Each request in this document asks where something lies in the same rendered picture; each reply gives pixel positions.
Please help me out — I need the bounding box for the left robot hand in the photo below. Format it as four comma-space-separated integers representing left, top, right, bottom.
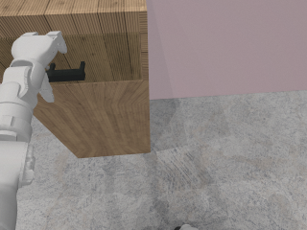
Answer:
11, 31, 67, 103

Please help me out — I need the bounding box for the robot left forearm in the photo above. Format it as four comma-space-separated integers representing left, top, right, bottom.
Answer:
0, 57, 45, 143

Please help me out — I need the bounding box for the left robot upper arm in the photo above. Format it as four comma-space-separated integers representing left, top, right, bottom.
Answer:
0, 141, 35, 230

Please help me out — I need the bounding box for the handle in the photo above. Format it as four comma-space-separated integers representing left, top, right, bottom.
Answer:
45, 61, 85, 82

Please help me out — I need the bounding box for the drawer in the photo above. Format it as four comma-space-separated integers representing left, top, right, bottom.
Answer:
0, 32, 142, 85

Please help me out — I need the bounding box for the cabinet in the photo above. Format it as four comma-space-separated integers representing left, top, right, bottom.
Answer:
0, 0, 151, 158

